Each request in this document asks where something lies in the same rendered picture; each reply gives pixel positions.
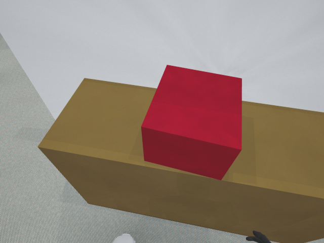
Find right robot hand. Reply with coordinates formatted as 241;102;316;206
246;230;271;243

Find carton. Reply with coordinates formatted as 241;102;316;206
141;65;242;180

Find pedestal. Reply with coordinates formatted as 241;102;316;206
38;78;324;243

